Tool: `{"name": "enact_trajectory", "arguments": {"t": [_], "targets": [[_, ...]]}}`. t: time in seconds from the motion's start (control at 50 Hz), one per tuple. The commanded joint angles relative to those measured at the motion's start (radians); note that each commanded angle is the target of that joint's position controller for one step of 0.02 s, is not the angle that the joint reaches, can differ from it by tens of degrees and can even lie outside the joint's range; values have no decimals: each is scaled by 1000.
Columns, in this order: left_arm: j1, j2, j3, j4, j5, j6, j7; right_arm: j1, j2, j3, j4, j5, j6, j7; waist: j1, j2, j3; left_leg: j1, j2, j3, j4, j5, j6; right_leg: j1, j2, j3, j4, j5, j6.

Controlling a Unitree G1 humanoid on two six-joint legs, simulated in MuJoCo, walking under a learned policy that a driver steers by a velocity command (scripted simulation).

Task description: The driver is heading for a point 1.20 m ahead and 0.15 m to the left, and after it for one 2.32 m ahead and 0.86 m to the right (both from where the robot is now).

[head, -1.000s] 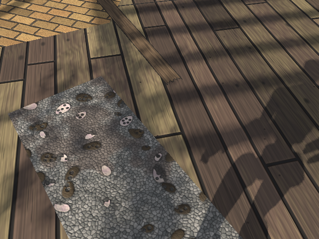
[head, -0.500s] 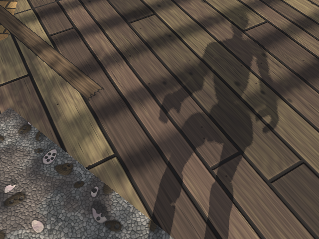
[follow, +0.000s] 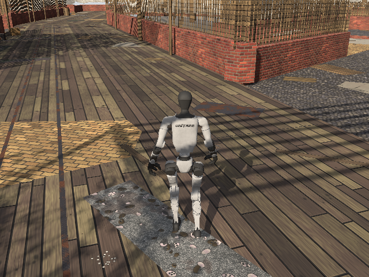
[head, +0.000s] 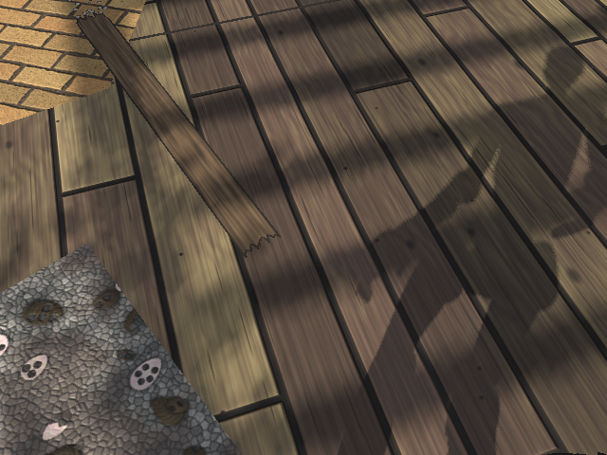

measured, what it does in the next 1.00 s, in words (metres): walks ahead, turning left: right foot, then left foot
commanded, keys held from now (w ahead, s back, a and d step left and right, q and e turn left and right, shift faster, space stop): w+q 0.58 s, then w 0.20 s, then w+e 0.22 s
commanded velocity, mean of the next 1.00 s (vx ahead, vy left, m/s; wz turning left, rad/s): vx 0.50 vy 0.00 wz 0.39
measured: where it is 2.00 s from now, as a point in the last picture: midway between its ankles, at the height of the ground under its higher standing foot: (262, 228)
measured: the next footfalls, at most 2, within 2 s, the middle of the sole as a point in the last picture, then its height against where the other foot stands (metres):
right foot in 0.36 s outside the picture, level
left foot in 0.86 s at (230, 398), level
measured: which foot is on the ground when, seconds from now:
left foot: down 0.00-0.36, up 0.38-0.84, down 0.86-1.00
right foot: up 0.00-0.34, down 0.36-0.88, up 0.90-1.00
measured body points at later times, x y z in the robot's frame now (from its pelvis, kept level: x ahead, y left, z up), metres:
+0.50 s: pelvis +0.29 -0.05 +0.01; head +0.31 -0.06 +0.46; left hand +0.34 +0.25 -0.07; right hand +0.46 -0.30 -0.10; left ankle +0.18 +0.06 -0.63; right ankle +0.35 -0.15 -0.72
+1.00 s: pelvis +0.51 +0.09 +0.01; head +0.54 +0.11 +0.46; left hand +0.43 +0.36 -0.12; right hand +0.78 -0.07 -0.07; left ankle +0.52 +0.19 -0.72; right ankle +0.47 -0.10 -0.63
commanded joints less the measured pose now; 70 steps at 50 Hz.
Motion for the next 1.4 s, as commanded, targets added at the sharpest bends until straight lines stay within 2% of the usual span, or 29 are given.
{"name": "enact_trajectory", "arguments": {"t": [0.02, 0.1, 0.18, 0.26, 0.3, 0.34, 0.36, 0.38, 0.4, 0.42, 0.44, 0.46, 0.52, 0.6, 0.7, 0.8, 0.82, 0.86, 0.88, 0.9, 0.92, 0.94, 0.98, 1.04, 1.1, 1.2, 1.3, 1.36, 1.4], "targets": [[-122, 136, 29, -160, 9, -59, -7, 147, -131, -46, -35, -8, 4, -20, -63, -39, -123, 477, 302, -465, -268, 127, 222, -462, -111, 84, 17, 52, 7], [-61, 95, 19, -148, 26, -24, 1, 82, -144, -48, -38, -7, 5, -34, 9, 35, -57, 208, 235, -342, -336, 280, 231, -330, -124, 35, -177, 93, 79], [-220, 51, -1, -181, 25, -25, 1, 118, -179, -63, -8, 5, 17, -52, -52, 66, -44, 90, 148, -246, -317, 166, 154, -199, -69, 5, -503, 410, 106], [-278, 96, 21, -197, 0, -37, -6, 180, -178, -66, 21, 17, 31, -56, -71, 99, -65, 176, 185, -356, -242, 0, 104, -134, -45, 60, -654, 468, 86], [-248, 123, 40, -192, -4, -43, -6, 172, -170, -66, 21, 12, 34, -56, -43, 123, -69, 219, 210, -416, -175, -32, 81, -92, -50, 68, -677, 391, 54], [-120, 150, 64, -167, 2, -50, 1, 170, -115, -50, 15, 5, 36, -52, 29, 116, -118, 187, 155, -395, -23, -39, 30, 100, -82, 65, -723, 332, -2], [10, 203, 80, -160, 17, -51, 9, 194, -39, -24, 1, -9, 33, -46, 73, -19, -244, 93, 84, -305, 261, -189, -9, 317, -257, 237, -741, 230, -64], [73, 287, 102, -127, 29, -34, 3, 315, 0, -8, -39, 19, 22, -44, 12, -356, -332, -230, -18, -177, 577, -473, -60, 553, -461, 722, -871, -49, -219], [51, 203, 88, -139, 12, -31, -3, 302, -104, -28, -11, 32, 24, -49, 35, -245, -259, -346, 57, -199, 717, -405, -78, 507, -463, 802, -921, -264, -217], [14, 149, 73, -146, 7, -27, 1, 206, -154, -44, -18, 23, 31, -50, 58, -153, -153, -369, 89, -181, 753, -310, -83, 413, -421, 635, -922, -208, -178], [-28, 123, 64, -147, 15, -23, 1, 156, -149, -46, -24, 10, 37, -53, 48, -88, -102, -335, 120, -158, 736, -237, -89, 316, -375, 489, -921, -44, -156], [-54, 97, 57, -139, 18, -20, 3, 125, -138, -48, -34, 2, 38, -51, 37, -87, -60, -317, 145, -158, 693, -190, -92, 250, -333, 385, -936, 83, -152], [-63, 76, 54, -111, 17, -30, 9, 123, -88, -44, -38, 13, 51, -38, 12, -130, -38, -253, 179, -125, 628, -135, -97, 177, -286, 203, -993, 251, -152], [-38, 114, 70, -65, 15, -34, 8, 51, -47, -31, -63, 4, 56, -34, 20, -76, -16, -308, 189, -124, 479, -46, -112, 204, -308, 94, -1030, 405, -183], [-11, 142, 71, -11, -2, -21, 4, -83, -10, -9, -83, 3, 29, -8, 57, -54, 19, -223, 161, -57, 176, 135, -92, 217, -279, -39, -1048, 482, -169], [63, 176, 77, 58, -30, 6, 2, -185, -30, -11, -127, 4, 17, 13, 55, -71, 41, -158, 128, -2, 19, 39, -35, 331, -328, -40, -990, 645, -154], [59, 188, 78, 65, -34, 13, 3, -156, -49, -21, -124, 0, 14, 12, 23, -88, 15, -86, 104, 14, -9, 4, -17, 344, -327, -40, -935, 795, -146], [41, 186, 69, 72, -35, 20, 8, 92, -128, -65, -51, -7, 13, -2, -124, -81, -140, 307, 64, 39, -83, 89, 34, 245, -262, -88, -649, 970, -100], [35, 132, 45, 43, -7, 12, 8, 273, -207, -89, -15, -21, 22, -22, -193, 12, -289, 643, 254, -162, -26, 148, 90, 1, -209, -102, -348, 639, -61], [149, 9, 8, 21, 0, -4, -1, 278, -269, -91, -16, -31, 24, -28, -107, 254, -435, 883, 511, -627, -129, -18, 231, -334, -33, -40, -18, -148, -3], [76, 125, 39, 39, -29, -16, -3, 276, -176, -71, -21, -29, 20, -28, -161, 143, -412, 810, 500, -659, -200, -97, 210, -407, -58, 102, 87, -170, -7], [0, 151, 53, 3, -50, -18, -5, 222, -141, -57, -6, -21, 14, -27, -140, 137, -247, 688, 463, -486, -224, -54, 170, -471, -100, 82, 90, -87, -11], [-39, 120, 54, 3, -26, -10, 4, 116, -80, -42, 8, -18, 0, -19, -72, 96, -115, 467, 379, -295, -294, 49, 131, -418, -163, 58, 3, 60, 1], [26, 57, 51, 28, -28, 32, 8, 58, -49, -43, 33, -27, -32, -17, -6, 91, -71, 315, 351, -154, -396, 131, 127, -309, -186, 68, -28, 152, 22], [-36, 42, 52, 1, -23, 49, 11, 56, -68, -53, 71, -35, -45, -28, -1, 66, -10, 298, 346, -44, -435, 198, 118, -383, -187, 91, -120, 254, 39], [-185, 14, 37, -49, -14, 38, -20, 88, -114, -67, 111, -27, -34, -47, -50, 41, 35, 341, 330, 103, -453, 214, 88, -377, -168, 22, -408, 473, 25], [-308, 25, 35, -123, -14, 40, -49, 153, -153, -84, 159, 0, -1, -53, -84, 34, 67, 511, 382, 155, -386, 293, 63, -423, -149, -40, -542, 384, -30], [-242, 68, 60, -138, -14, 49, -55, 132, -194, -94, 159, 11, 22, -59, -21, 78, -16, 560, 380, 195, -187, 728, 28, -266, -60, -126, -549, 236, -88], [38, 164, 118, -71, -20, 58, -37, 113, -182, -84, 149, 17, 32, -64, 132, 47, -170, 406, 314, 235, 216, 747, -32, 147, 25, -130, -628, 274, -156]]}}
